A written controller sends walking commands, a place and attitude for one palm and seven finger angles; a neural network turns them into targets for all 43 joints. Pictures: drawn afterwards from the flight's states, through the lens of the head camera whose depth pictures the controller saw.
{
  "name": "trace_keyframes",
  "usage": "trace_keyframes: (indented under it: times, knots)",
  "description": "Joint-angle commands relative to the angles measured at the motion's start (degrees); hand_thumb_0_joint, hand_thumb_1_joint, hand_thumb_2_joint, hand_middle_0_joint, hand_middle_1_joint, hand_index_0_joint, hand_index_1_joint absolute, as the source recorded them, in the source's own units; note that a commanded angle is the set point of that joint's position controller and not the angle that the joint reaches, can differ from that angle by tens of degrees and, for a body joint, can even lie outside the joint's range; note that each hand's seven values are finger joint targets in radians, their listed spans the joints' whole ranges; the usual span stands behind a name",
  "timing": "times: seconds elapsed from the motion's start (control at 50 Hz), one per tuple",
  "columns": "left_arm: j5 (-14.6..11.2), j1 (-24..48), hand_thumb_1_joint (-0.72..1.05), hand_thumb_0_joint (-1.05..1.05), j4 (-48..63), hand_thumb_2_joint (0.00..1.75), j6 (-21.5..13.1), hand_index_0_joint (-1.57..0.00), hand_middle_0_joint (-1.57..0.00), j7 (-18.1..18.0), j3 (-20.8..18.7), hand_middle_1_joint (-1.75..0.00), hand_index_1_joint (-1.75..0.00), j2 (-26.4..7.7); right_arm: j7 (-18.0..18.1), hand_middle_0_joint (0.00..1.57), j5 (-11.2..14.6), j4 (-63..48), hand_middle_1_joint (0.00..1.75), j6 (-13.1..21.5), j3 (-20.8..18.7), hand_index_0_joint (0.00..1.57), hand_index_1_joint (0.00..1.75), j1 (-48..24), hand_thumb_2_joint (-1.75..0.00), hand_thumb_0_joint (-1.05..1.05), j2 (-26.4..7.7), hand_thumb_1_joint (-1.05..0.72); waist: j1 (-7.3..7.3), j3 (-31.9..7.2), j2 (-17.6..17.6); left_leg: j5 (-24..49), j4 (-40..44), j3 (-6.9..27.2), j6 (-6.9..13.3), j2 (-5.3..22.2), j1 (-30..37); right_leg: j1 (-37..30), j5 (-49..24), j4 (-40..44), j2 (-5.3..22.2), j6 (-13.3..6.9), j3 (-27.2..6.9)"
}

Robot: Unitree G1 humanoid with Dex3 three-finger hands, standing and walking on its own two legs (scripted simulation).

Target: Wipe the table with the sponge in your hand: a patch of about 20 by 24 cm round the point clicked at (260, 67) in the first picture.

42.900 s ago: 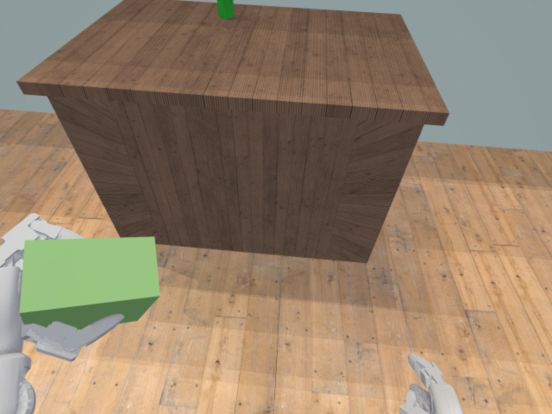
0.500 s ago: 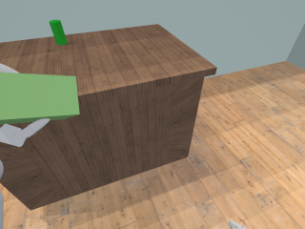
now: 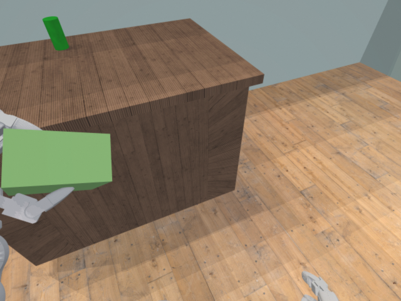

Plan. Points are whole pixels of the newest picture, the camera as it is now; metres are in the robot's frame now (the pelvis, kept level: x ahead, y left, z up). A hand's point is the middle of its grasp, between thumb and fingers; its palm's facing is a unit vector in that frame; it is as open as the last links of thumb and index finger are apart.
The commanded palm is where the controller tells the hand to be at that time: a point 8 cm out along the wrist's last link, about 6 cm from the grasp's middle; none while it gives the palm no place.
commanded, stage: stop stepping back and stand still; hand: left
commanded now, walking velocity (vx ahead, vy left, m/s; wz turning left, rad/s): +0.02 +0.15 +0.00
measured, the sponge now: (72, 165) +0.25 +0.20 +0.22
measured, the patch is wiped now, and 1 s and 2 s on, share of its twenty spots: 1.00 1.00 1.00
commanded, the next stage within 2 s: stand and wait in 0.12 s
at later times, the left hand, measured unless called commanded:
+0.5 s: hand (32, 157) +0.25 +0.25 +0.24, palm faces +0.41 -0.83 -0.38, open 10.4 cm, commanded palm +0.19 +0.30 +0.28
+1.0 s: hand (23, 152) +0.24 +0.24 +0.26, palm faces +0.43 -0.82 -0.38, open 10.4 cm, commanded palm +0.19 +0.30 +0.28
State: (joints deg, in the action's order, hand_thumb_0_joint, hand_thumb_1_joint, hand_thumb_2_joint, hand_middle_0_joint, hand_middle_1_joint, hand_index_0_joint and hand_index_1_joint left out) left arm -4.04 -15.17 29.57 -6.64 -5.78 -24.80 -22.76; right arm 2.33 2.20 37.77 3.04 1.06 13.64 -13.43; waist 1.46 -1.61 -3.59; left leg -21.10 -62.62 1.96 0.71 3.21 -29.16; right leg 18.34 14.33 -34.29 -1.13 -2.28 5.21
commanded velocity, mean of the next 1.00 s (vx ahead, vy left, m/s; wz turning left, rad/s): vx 0.00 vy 0.01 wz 0.00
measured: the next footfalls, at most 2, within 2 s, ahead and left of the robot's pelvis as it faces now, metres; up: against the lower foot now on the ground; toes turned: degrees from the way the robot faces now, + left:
none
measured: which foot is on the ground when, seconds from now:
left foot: down 0.00-1.00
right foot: down 0.00-1.00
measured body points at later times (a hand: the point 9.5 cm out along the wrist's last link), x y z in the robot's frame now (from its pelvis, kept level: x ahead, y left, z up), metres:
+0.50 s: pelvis +0.03 +0.02 +0.01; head +0.04 +0.03 +0.46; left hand +0.23 +0.29 +0.26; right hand +0.21 -0.21 -0.06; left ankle +0.04 +0.14 -0.72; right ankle +0.04 -0.10 -0.72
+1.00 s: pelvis +0.02 +0.02 +0.02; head +0.03 +0.02 +0.47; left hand +0.21 +0.28 +0.28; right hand +0.20 -0.21 -0.06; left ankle +0.04 +0.14 -0.72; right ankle +0.04 -0.10 -0.72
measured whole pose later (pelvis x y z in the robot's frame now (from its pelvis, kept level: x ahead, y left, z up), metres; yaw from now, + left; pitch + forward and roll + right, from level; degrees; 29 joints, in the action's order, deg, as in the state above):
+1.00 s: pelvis +0.02 +0.02 +0.02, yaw +0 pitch +0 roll -1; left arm -3.5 -20.9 37.7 -9.1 -8.1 -24.2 -24.0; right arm 3.3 0.8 35.2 4.0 1.6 9.6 -11.6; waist 0.3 0.1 -0.7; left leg -13.4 -28.0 -0.9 -0.4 2.0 -14.6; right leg 13.6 11.3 -24.9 -0.8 -0.4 1.4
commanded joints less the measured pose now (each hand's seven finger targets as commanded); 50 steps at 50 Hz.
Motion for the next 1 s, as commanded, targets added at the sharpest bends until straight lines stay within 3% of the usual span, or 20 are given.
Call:
trace_keyframes:
  times: [0.0, 0.04, 0.06, 0.1, 0.12, 0.14, 0.18, 0.22, 0.24, 0.26, 0.32, 0.4, 0.48, 0.54, 0.6, 0.68, 0.76, 0.84, 0.88, 0.98]
  knots:
    - [-1.0, 4.64, 0.1, 0.0, 28.31, 1.3, -6.6, -1.2, -1.2, -1.69, -10.12, -1.6, -1.6, -16.94, 0.32, 0.2, -0.54, -12.1, 0.3, 3.4, -2.76, 0.2, 0.3, -9.33, -0.9, 0.0, -4.43, -0.9, 0.03, -3.22, 8.53, 3.81, 14.52, -0.24, 0.78, 3.21, 7.28, 4.02, 10.24, 20.08, 17.59, -4.87, -16.07]
    - [-0.7, 0.91, 0.1, 0.0, 30.8, 1.3, -6.65, -1.2, -1.2, -3.69, -9.59, -1.6, -1.6, -15.94, 1.23, 0.2, -1.01, -11.52, 0.3, 4.3, -2.76, 0.2, 0.3, -8.23, -0.9, 0.0, -3.92, -0.9, -0.15, -6.49, 5.13, 4.01, 29.18, -2.41, 1.89, 1.17, 18.77, 4.3, 12.12, 14.93, 15.8, -3.61, -14.22]
    - [-0.57, 0.36, 0.1, 0.0, 31.51, 1.3, -6.82, -1.2, -1.2, -4.57, -9.49, -1.6, -1.6, -15.76, 1.68, 0.2, -1.45, -11.15, 0.3, 4.92, -3.09, 0.2, 0.3, -7.61, -0.9, 0.0, -5.0, -0.9, 0.01, -7.23, -1.34, 2.96, 34.97, -2.06, 2.26, 0.38, 21.21, 3.33, 11.86, 10.31, 12.85, -2.58, -12.61]
    - [-0.22, 2.14, 0.1, 0.0, 28.49, 1.3, -6.59, -1.2, -1.2, -5.57, -8.66, -1.6, -1.6, -13.75, 2.03, 0.2, -1.45, -11.05, 0.3, 5.76, -3.24, 0.2, 0.3, -8.02, -0.9, 0.0, -7.12, -0.9, -1.15, -4.99, -16.6, -6.9, 45.25, 12.84, 6.21, 9.74, 18.81, 6.26, 10.61, -2.65, 2.58, 1.4, -5.58]
    - [0.3, 5.38, 0.1, 0.0, 24.15, 1.3, -6.06, -1.2, -1.2, -6.17, -9.58, -1.6, -1.6, -14.54, 2.08, 0.2, -0.98, -10.59, 0.3, 5.99, -2.99, 0.2, 0.3, -8.0, -0.9, 0.0, -6.58, -0.9, -1.2, -4.22, -14.99, -10.33, 48.45, 15.31, 7.41, 11.77, 13.17, 3.47, 11.3, -7.91, 0.46, 2.84, -3.67]
    - [0.41, 7.74, 0.1, 0.0, 18.64, 1.3, -5.63, -1.2, -1.2, -6.35, -10.3, -1.6, -1.6, -14.77, 2.22, 0.2, -0.48, -9.82, 0.3, 6.0, -3.42, 0.2, 0.3, -7.1, -0.9, 0.0, -6.66, -0.9, -2.11, -4.31, -10.35, -9.12, 46.13, 11.28, 6.07, 10.38, 10.21, -0.31, 11.02, -5.68, 0.8, 3.04, -4.35]
    - [0.62, 10.56, 0.1, 0.0, 10.96, 1.3, -4.2, -1.2, -1.2, -6.03, -9.11, -1.6, -1.6, -14.37, 2.29, 0.2, 0.22, -8.91, 0.3, 5.44, -3.08, 0.2, 0.3, -6.17, -0.9, 0.0, -6.03, -0.9, -1.15, -2.98, -4.6, -6.13, 39.19, 5.47, 3.38, 5.11, 8.88, -4.31, 3.76, 6.11, 1.85, 2.17, -6.15]
    - [0.49, 10.07, 0.1, 0.0, 3.5, 1.3, -3.45, -1.2, -1.2, -4.87, -7.74, -1.6, -1.6, -13.5, 1.71, 0.2, 0.42, -8.81, 0.3, 4.66, -3.31, 0.2, 0.3, -6.57, -0.9, 0.0, -5.62, -0.9, -0.07, -1.63, 10.52, 0.44, 25.21, 0.64, 0.81, -0.33, 8.82, -3.42, 0.52, 15.88, 9.36, -0.85, -18.13]
    - [0.11, 10.16, 0.1, 0.0, 2.61, 1.3, -2.93, -1.2, -1.2, -4.21, -6.42, -1.6, -1.6, -12.68, 1.17, 0.2, 0.69, -8.77, 0.3, 4.38, -3.3, 0.2, 0.3, -7.32, -0.9, 0.0, -5.36, -0.9, 0.52, 0.13, 14.05, 1.08, 20.78, -0.48, 0.17, -0.93, 8.81, -0.58, 4.7, 19.49, 13.46, -2.07, -22.26]
    - [-0.08, 8.99, 0.1, 0.0, 2.44, 1.3, -2.72, -1.2, -1.2, -3.74, -6.05, -1.6, -1.6, -12.06, 0.78, 0.2, 0.75, -8.66, 0.3, 4.14, -3.25, 0.2, 0.3, -7.5, -0.9, 0.0, -5.09, -0.9, 0.33, 0.66, 14.94, 2.89, 18.95, -0.41, 0.08, -0.27, 8.86, 0.05, 6.11, 21.03, 15.21, -2.69, -21.96]
    - [-0.3, 6.62, 0.1, 0.0, 8.57, 1.3, -3.69, -1.2, -1.2, -2.63, -4.59, -1.6, -1.6, -10.97, 0.25, 0.2, 0.23, -10.22, 0.3, 3.81, -2.51, 0.2, 0.3, -9.61, -0.9, 0.0, -4.9, -0.9, 0.22, -0.66, 8.14, 9.56, 28.77, 0.16, 0.75, 0.85, 13.22, -1.82, -3.04, 15.25, 12.8, -1.82, -14.53]
    - [0.04, 1.94, 0.1, 0.0, 23.82, 1.3, -6.01, -1.2, -1.2, -3.06, -7.89, -1.6, -1.6, -13.91, 0.42, 0.2, -1.04, -12.68, 0.3, 4.34, -2.45, 0.2, 0.3, -11.02, -0.9, 0.0, -5.38, -0.9, -1.41, -6.83, -3.16, 20.7, 38.52, 5.25, 2.93, 4.5, 17.06, -6.59, -11.19, 5.74, 4.01, 1.75, -6.76]
    - [-0.19, -1.0, 0.1, 0.0, 28.74, 1.3, -7.0, -1.2, -1.2, -4.23, -10.47, -1.6, -1.6, -15.66, 0.67, 0.2, -1.24, -12.41, 0.3, 5.05, -2.19, 0.2, 0.3, -11.29, -0.9, 0.0, -4.96, -0.9, -1.79, -9.71, -6.04, 27.61, 38.95, 4.97, 2.18, 5.19, 18.17, -8.94, -13.18, 4.65, 2.97, 2.26, -5.98]
    - [-0.31, 1.09, 0.1, 0.0, 24.98, 1.3, -6.94, -1.2, -1.2, -4.97, -10.37, -1.6, -1.6, -14.49, 0.89, 0.2, -0.96, -10.79, 0.3, 5.12, -2.49, 0.2, 0.3, -10.2, -0.9, 0.0, -4.92, -0.9, -1.38, -10.72, -6.74, 29.62, 37.22, 2.95, 1.24, 4.77, 20.51, -9.65, -15.62, 6.19, 3.2, 1.95, -6.72]
    - [-0.32, 2.88, 0.1, 0.0, 18.45, 1.3, -6.23, -1.2, -1.2, -4.81, -9.59, -1.6, -1.6, -13.21, 1.0, 0.2, -0.63, -10.05, 0.3, 4.73, -2.72, 0.2, 0.3, -9.59, -0.9, 0.0, -5.1, -0.9, -0.74, -10.02, -4.51, 28.85, 36.49, 2.51, 0.46, 4.47, 21.63, -9.75, -17.46, 7.95, 3.69, 1.79, -7.4]
    - [-0.31, 4.46, 0.1, 0.0, 10.82, 1.3, -4.82, -1.2, -1.2, -3.73, -6.71, -1.6, -1.6, -10.36, 0.99, 0.2, -0.41, -10.31, 0.3, 3.72, -2.67, 0.2, 0.3, -10.29, -0.9, 0.0, -5.41, -0.9, -0.44, -6.15, -0.73, 20.25, 37.74, 2.59, 0.46, 3.45, 18.65, -9.01, -14.93, 11.14, 4.13, 1.73, -8.09]
    - [-0.23, 5.3, 0.1, 0.0, 13.56, 1.3, -4.75, -1.2, -1.2, -3.17, -4.4, -1.6, -1.6, -9.59, 0.87, 0.2, -0.65, -11.43, 0.3, 3.28, -2.25, 0.2, 0.3, -11.71, -0.9, 0.0, -5.26, -0.9, -0.68, -4.31, 1.02, 11.02, 39.2, 2.48, 0.76, 2.88, 15.77, -7.6, -9.03, 13.48, 4.46, 1.7, -8.79]
    - [-0.07, 3.36, 0.1, 0.0, 19.49, 1.3, -5.71, -1.2, -1.2, -3.59, -6.11, -1.6, -1.6, -11.73, 0.99, 0.2, -1.24, -12.1, 0.3, 3.51, -2.07, 0.2, 0.3, -12.17, -0.9, 0.0, -5.06, -0.9, -1.32, -5.94, 0.12, 10.46, 40.35, 2.75, 1.01, 2.64, 15.11, -8.63, -8.05, 12.95, 4.35, 1.44, -8.57]
    - [-0.01, 3.0, 0.1, 0.0, 22.44, 1.3, -6.24, -1.2, -1.2, -3.98, -7.78, -1.6, -1.6, -13.64, 1.14, 0.2, -1.48, -12.29, 0.3, 3.7, -2.1, 0.2, 0.3, -12.3, -0.9, 0.0, -5.26, -0.9, -1.41, -6.15, -3.41, 10.45, 41.13, 3.33, 0.93, 2.67, 14.9, -8.34, -7.23, 12.24, 4.42, 1.24, -8.51]
    - [-0.4, 1.1, 0.1, 0.0, 19.27, 1.3, -6.42, -1.2, -1.2, -4.57, -8.57, -1.6, -1.6, -12.84, 1.35, 0.2, -1.24, -11.43, 0.3, 3.87, -2.41, 0.2, 0.3, -11.23, -0.9, 0.0, -5.16, -0.9, -1.11, -6.29, -2.98, 11.86, 39.98, 2.74, 0.56, 2.64, 15.72, -8.13, -8.11, 12.88, 4.61, 1.09, -9.32]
